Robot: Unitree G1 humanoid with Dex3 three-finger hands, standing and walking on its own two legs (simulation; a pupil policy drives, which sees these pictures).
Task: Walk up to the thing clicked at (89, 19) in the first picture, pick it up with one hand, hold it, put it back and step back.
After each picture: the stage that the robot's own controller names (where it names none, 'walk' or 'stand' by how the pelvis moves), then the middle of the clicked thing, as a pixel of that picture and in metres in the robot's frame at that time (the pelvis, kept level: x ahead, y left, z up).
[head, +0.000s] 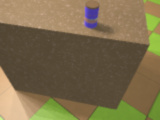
stand; (91, 14) +0.72 -0.03 +0.04
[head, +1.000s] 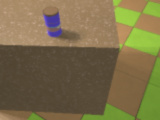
walk; (52, 22) +0.62 +0.16 +0.07
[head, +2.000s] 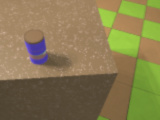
stand; (36, 47) +0.45 +0.18 +0.06
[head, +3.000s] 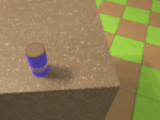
stand; (38, 60) +0.41 +0.17 +0.04
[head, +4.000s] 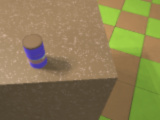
stand; (35, 52) +0.43 +0.18 +0.04
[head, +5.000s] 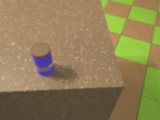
stand; (43, 60) +0.42 +0.16 +0.04
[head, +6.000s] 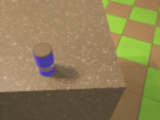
stand; (45, 60) +0.42 +0.15 +0.04
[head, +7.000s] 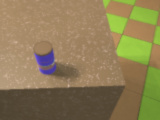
stand; (45, 58) +0.43 +0.15 +0.04
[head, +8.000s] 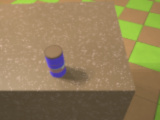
rise first; (55, 61) +0.42 +0.15 +0.04
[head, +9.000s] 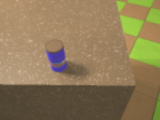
go down; (56, 56) +0.44 +0.15 +0.04
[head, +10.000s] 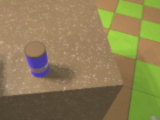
go down; (37, 60) +0.41 +0.14 +0.05
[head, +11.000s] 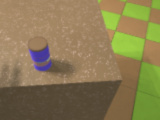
go down; (40, 54) +0.44 +0.15 +0.05
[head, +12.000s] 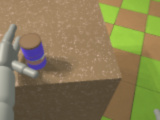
close in; (33, 52) +0.43 +0.16 +0.07
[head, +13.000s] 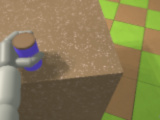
lift; (28, 52) +0.42 +0.17 +0.08
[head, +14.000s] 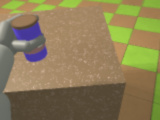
lift; (30, 39) +0.36 +0.15 +0.24
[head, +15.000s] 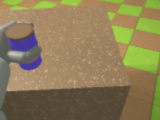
hold; (25, 47) +0.33 +0.17 +0.22
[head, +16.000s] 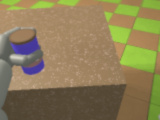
hold; (28, 52) +0.34 +0.16 +0.20
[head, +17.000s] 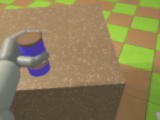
hold; (34, 54) +0.34 +0.15 +0.18
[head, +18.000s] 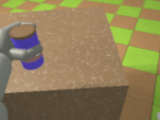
crouch; (28, 47) +0.35 +0.17 +0.21
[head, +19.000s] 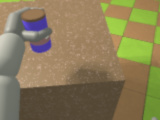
lower; (37, 31) +0.42 +0.14 +0.20
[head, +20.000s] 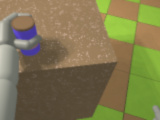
lower; (27, 36) +0.47 +0.15 +0.09
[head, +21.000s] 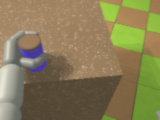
lower; (33, 53) +0.41 +0.15 +0.08
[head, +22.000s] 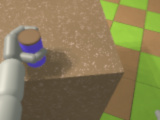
lower; (33, 49) +0.43 +0.15 +0.08
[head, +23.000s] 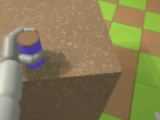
rest; (31, 50) +0.42 +0.16 +0.08
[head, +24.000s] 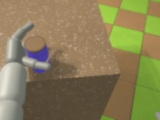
withdraw; (38, 55) +0.41 +0.14 +0.07
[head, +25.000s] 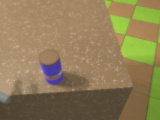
sink last; (51, 67) +0.38 +0.13 +0.06
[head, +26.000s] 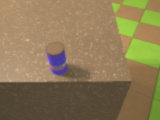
stand; (57, 59) +0.42 +0.13 +0.05
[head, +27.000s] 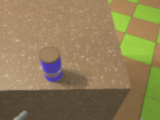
stand; (51, 65) +0.38 +0.13 +0.05
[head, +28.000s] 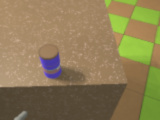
stand; (50, 62) +0.40 +0.13 +0.05
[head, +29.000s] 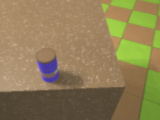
stand; (48, 65) +0.39 +0.14 +0.05
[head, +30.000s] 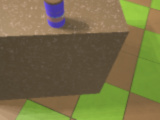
walk; (55, 10) +0.56 +0.11 +0.07
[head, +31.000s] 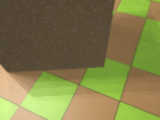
walk; out of the picture +0.92 +0.13 +0.06
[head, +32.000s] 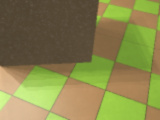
stand; out of the picture +1.12 +0.16 +0.06
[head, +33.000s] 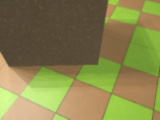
stand; out of the picture +1.11 +0.12 +0.04
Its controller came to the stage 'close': yes
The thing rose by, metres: 0.20
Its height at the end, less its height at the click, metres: +0.00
